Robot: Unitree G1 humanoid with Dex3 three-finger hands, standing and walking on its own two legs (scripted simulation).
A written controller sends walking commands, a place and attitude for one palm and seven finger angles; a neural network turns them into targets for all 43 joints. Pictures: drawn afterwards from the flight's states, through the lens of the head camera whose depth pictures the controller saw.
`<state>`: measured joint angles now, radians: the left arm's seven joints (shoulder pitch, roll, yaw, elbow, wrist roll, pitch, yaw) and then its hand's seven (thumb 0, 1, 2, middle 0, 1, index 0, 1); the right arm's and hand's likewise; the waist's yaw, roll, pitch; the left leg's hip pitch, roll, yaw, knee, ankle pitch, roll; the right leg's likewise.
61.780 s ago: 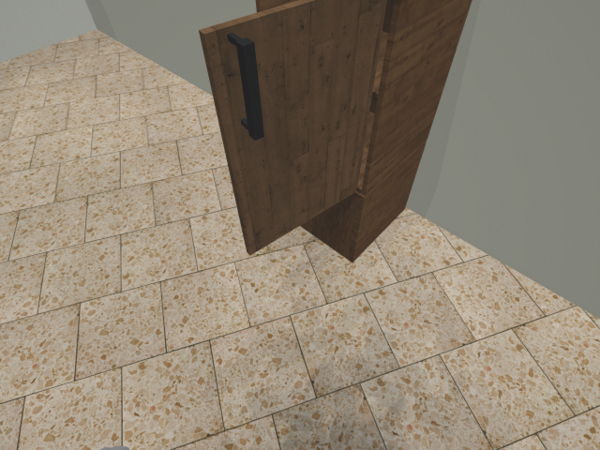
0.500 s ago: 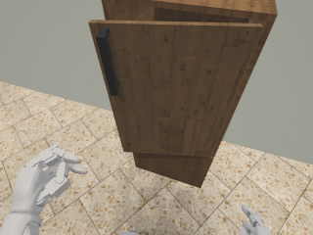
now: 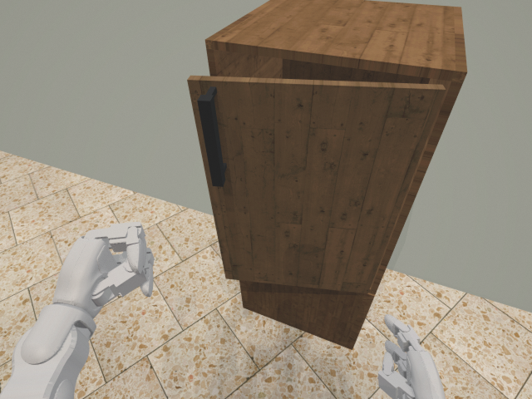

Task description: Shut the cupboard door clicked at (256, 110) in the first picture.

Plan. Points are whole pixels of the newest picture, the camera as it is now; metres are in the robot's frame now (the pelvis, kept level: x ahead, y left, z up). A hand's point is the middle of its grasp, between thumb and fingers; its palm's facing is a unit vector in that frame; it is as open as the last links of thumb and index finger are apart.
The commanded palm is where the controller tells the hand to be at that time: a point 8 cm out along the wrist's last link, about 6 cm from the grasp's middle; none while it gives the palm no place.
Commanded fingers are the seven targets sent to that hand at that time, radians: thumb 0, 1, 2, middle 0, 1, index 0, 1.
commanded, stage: raise the hand and make a fist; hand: left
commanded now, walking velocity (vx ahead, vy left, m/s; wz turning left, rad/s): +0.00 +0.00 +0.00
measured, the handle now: (215, 138) +0.49 +0.15 +0.17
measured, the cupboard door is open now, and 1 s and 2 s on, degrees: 15 15 15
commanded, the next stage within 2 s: bring the fist close to the handle in 0.48 s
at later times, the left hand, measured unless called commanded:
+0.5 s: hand (144, 253) +0.23 +0.18 +0.18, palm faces +0.05 -1.00 -0.07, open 3.1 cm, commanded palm +0.20 +0.22 +0.17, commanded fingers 0.00 0.90 0.90 -1.30 -1.50 -1.30 -1.50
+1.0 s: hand (190, 220) +0.30 +0.14 +0.16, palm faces -0.05 -1.00 -0.03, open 3.1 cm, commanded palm +0.28 +0.19 +0.17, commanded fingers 0.00 0.90 0.90 -1.30 -1.50 -1.30 -1.50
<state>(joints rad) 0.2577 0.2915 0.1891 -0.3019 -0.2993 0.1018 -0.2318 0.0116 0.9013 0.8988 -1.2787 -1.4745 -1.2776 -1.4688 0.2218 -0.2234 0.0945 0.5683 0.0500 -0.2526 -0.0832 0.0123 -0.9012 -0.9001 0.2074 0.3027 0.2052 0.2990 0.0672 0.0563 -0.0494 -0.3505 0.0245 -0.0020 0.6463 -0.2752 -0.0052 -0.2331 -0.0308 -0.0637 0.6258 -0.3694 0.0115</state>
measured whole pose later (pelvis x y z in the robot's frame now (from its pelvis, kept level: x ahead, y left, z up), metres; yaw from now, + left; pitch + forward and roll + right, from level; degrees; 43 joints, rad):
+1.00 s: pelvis +0.00 -0.01 +0.01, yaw -1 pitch -3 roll +0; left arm -0.06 0.23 0.12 -0.10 -0.25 0.20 -0.14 0.01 0.90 0.90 -1.30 -1.50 -1.30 -1.50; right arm 0.20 -0.23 0.08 0.63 0.05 -0.21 -0.09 0.01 -0.90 -0.90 0.21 0.30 0.20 0.30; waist 0.03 0.05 -0.02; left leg -0.27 0.03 0.02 0.55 -0.23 -0.01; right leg -0.17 -0.03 -0.05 0.55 -0.33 0.00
